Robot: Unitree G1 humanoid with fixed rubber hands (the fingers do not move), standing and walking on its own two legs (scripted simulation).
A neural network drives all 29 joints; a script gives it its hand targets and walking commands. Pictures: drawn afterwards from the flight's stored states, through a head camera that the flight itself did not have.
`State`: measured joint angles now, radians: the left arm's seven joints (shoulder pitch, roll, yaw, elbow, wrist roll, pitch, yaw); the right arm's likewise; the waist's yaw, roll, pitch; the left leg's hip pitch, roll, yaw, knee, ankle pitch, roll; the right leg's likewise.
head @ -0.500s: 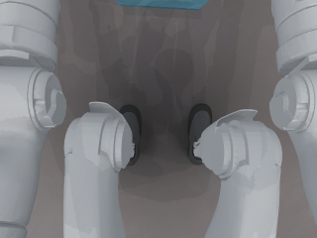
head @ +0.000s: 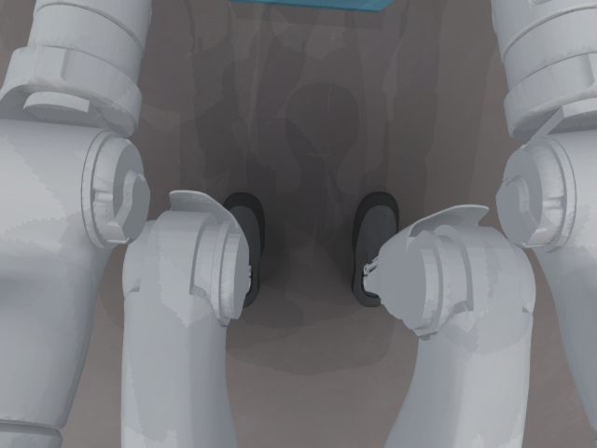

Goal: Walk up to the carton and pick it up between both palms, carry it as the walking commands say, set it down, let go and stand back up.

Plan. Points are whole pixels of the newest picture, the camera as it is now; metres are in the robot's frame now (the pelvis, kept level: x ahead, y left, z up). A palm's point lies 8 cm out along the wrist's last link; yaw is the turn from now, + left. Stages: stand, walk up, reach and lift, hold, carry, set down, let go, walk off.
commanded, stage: reach and lift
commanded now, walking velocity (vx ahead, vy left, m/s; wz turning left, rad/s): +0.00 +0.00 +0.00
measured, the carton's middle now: out of the picture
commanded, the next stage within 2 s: none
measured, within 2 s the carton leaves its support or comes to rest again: leaves its support in 0.72 s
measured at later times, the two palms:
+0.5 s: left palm out of the picture +0.56 +0.16 -0.18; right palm out of the picture +0.58 -0.14 -0.18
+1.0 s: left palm out of the picture +0.57 +0.16 -0.13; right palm out of the picture +0.59 -0.13 -0.13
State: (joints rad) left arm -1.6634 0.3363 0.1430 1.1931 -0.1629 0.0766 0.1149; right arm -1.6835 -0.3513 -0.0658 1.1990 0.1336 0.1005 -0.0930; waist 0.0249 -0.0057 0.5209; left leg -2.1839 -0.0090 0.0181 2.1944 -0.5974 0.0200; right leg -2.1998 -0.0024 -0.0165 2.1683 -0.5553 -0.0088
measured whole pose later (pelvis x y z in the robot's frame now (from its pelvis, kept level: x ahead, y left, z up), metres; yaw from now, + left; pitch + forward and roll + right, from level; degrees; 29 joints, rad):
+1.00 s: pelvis +0.00 -0.01 +0.00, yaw +2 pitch +29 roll +0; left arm -1.61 0.24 0.23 0.98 -0.08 0.27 0.18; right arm -1.66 -0.34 -0.21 1.09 0.12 0.28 -0.14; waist 0.02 0.00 0.52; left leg -2.11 -0.06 -0.01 2.20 -0.59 -0.01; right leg -2.11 0.04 0.01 2.19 -0.58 0.02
